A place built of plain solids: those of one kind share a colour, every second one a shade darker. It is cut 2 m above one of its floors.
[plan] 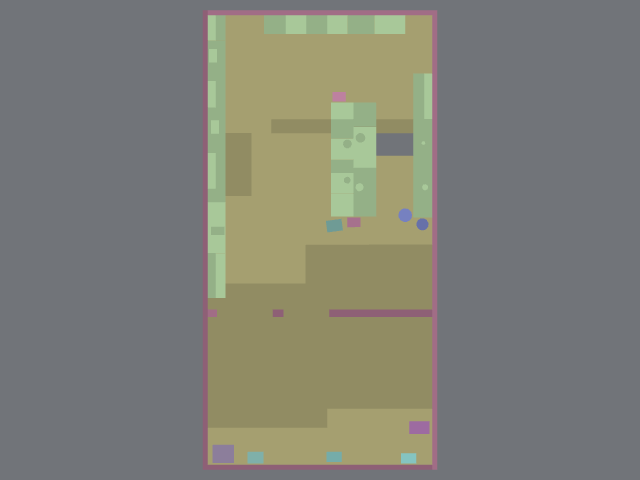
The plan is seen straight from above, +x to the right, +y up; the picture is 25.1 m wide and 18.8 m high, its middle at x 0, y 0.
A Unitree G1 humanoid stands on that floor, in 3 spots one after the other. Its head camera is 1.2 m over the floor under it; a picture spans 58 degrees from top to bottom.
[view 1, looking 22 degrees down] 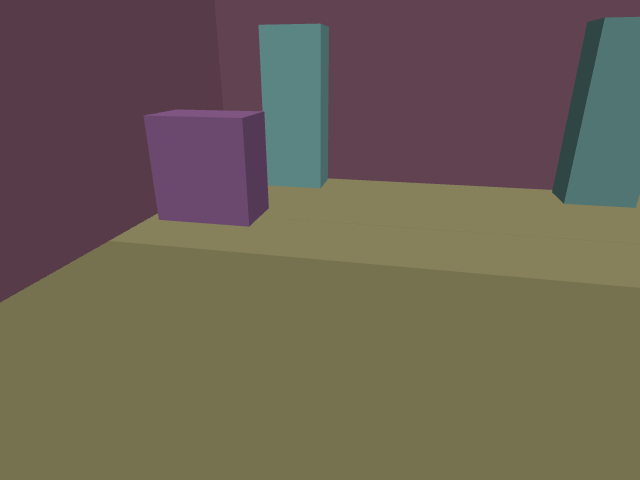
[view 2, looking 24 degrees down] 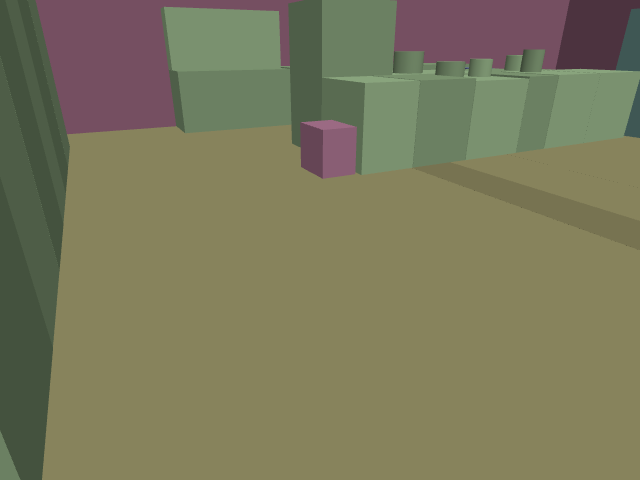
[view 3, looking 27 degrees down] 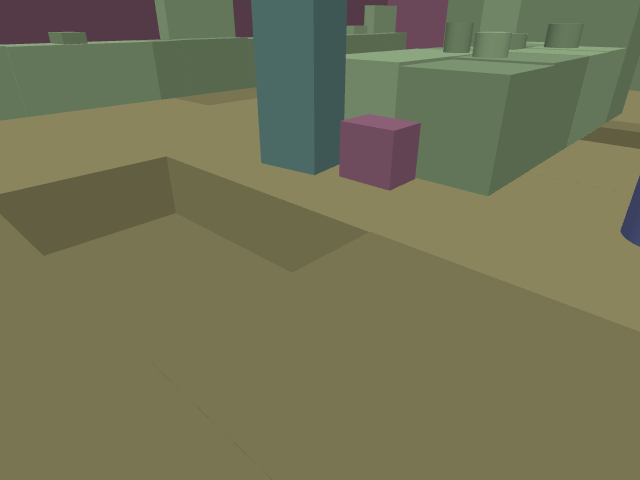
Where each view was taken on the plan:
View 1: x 2.27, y -4.05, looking -78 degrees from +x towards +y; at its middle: floor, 3.20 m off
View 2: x -3.23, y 7.72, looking -27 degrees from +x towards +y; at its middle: floor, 2.95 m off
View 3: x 3.37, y -2.20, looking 133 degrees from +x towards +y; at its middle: floor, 3.09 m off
